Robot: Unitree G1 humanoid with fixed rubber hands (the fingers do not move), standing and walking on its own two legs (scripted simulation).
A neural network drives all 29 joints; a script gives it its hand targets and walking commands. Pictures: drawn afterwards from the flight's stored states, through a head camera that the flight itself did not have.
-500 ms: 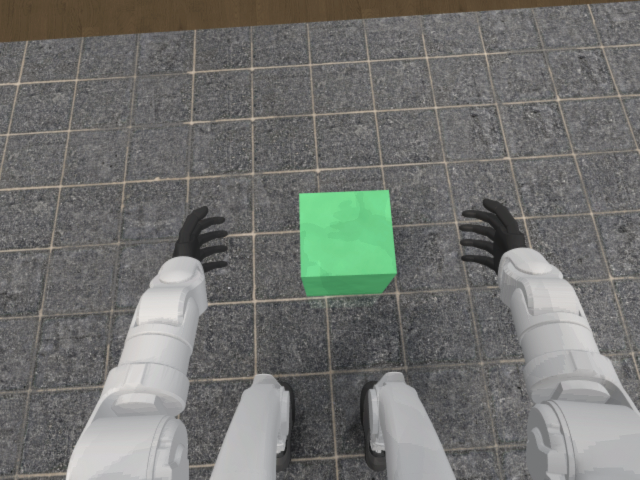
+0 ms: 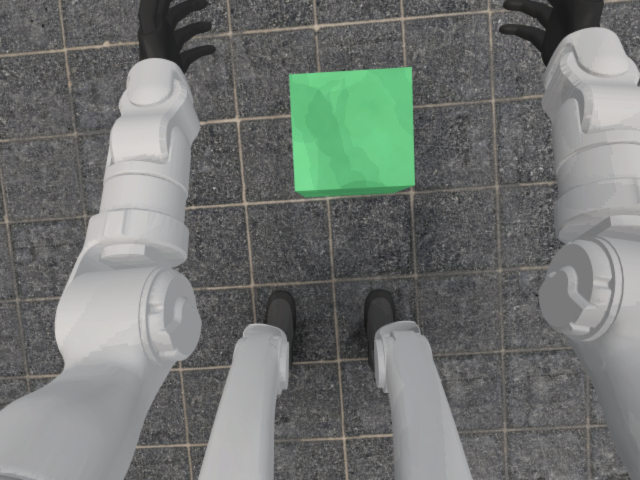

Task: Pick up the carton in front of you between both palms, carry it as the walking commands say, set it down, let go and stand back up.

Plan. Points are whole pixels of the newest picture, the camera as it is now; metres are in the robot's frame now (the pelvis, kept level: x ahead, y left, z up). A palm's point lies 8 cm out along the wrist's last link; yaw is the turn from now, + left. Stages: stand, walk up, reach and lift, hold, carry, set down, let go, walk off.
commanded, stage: reach and lift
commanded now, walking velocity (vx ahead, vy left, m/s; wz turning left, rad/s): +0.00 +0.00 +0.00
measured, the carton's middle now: (349, 143) +0.53 -0.04 -0.53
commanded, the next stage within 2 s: none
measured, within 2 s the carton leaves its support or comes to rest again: leaves its support in 1.76 s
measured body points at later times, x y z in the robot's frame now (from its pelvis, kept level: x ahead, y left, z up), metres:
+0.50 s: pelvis -0.03 +0.01 -0.18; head +0.34 -0.01 +0.07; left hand +0.54 +0.16 -0.35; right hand +0.53 -0.23 -0.35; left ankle +0.06 +0.14 -0.62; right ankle +0.06 -0.11 -0.62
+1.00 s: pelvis -0.04 +0.01 -0.29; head +0.35 -0.01 -0.08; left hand +0.54 +0.16 -0.48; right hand +0.54 -0.21 -0.48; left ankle +0.06 +0.14 -0.62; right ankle +0.06 -0.11 -0.62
